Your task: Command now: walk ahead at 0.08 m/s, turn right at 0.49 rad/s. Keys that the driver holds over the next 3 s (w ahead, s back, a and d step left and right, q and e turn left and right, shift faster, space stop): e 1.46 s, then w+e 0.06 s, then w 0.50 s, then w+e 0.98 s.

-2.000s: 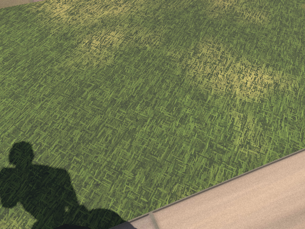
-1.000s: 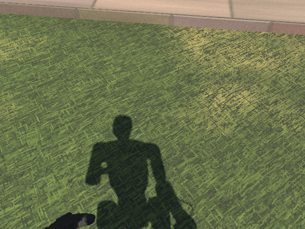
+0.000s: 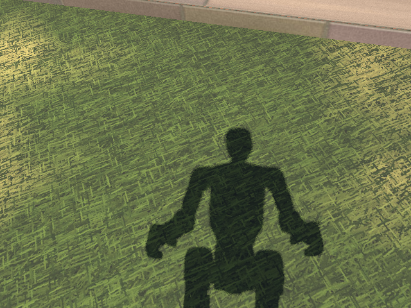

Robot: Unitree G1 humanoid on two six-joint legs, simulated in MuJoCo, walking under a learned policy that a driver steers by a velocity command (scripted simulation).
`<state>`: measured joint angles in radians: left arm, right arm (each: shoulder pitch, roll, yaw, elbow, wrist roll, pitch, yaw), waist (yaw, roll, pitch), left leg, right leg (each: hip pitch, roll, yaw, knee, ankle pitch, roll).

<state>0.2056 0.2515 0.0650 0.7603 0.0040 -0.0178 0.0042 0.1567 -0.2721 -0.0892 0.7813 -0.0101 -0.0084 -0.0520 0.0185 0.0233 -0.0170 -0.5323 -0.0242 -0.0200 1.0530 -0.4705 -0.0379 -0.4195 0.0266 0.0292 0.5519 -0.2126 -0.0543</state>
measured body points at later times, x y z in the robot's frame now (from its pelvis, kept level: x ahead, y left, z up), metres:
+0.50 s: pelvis +0.06 +0.03 +0.01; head +0.10 +0.04 +0.45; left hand +0.28 +0.27 -0.10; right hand +0.14 -0.28 -0.08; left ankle +0.10 +0.14 -0.73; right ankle +0.00 -0.08 -0.66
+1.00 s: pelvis +0.03 -0.02 +0.01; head +0.06 -0.07 +0.46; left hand +0.32 +0.13 -0.07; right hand +0.00 -0.35 -0.11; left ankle +0.11 +0.12 -0.65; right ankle -0.01 -0.10 -0.73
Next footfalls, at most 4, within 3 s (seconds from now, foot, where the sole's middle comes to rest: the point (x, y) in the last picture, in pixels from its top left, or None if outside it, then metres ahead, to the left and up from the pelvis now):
0.38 left None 0.14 0.12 -0.77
0.80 right None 0.03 -0.12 -0.77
1.30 left None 0.18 0.04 -0.77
1.74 right None -0.03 -0.14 -0.77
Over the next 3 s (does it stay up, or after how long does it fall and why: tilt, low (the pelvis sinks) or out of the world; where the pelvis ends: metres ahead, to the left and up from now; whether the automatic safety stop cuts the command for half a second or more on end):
stays up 0.27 -0.64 0.01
